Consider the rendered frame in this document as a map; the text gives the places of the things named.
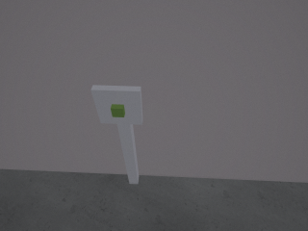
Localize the panel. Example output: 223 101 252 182
90 85 143 185

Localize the button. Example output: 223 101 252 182
111 104 125 117

